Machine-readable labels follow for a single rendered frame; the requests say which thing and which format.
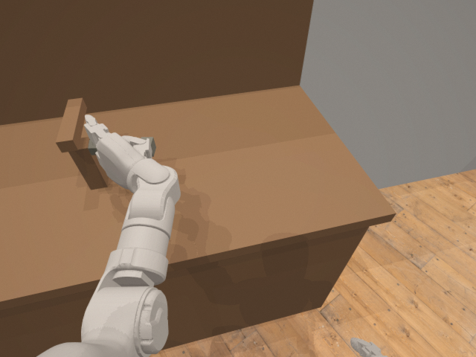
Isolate tap lever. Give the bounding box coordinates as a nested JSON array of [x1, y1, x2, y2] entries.
[[88, 137, 156, 157]]

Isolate robot left hand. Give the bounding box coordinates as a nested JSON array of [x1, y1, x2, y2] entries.
[[84, 115, 152, 190]]

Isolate counter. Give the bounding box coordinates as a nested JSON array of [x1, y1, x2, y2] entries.
[[0, 0, 396, 357]]

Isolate robot right hand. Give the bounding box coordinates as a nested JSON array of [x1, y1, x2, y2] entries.
[[350, 338, 388, 357]]

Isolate robot left forearm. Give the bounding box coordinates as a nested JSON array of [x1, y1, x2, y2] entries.
[[81, 158, 181, 340]]

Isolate left robot upper arm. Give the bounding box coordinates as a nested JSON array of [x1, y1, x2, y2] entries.
[[37, 286, 169, 357]]

